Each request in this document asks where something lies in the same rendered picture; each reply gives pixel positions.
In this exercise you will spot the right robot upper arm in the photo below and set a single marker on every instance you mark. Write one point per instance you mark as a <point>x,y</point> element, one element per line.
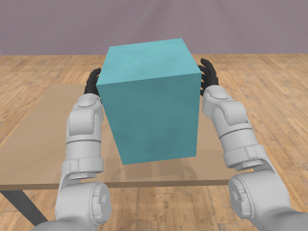
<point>260,197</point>

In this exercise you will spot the carton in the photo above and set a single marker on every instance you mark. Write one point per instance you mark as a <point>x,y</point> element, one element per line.
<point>150,92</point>

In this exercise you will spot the table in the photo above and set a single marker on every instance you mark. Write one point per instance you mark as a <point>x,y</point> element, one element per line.
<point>32,157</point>

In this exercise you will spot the robot left forearm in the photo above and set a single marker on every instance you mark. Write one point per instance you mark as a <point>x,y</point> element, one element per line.
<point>83,142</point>

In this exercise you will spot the left robot upper arm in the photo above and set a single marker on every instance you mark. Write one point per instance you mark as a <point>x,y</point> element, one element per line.
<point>80,207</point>

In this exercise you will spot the left robot hand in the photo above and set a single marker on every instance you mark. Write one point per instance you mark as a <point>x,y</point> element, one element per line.
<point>92,81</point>

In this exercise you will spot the right robot hand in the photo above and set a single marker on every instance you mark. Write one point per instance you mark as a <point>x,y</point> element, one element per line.
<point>209,77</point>

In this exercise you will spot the robot right forearm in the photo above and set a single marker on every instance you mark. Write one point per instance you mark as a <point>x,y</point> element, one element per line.
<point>240,146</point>

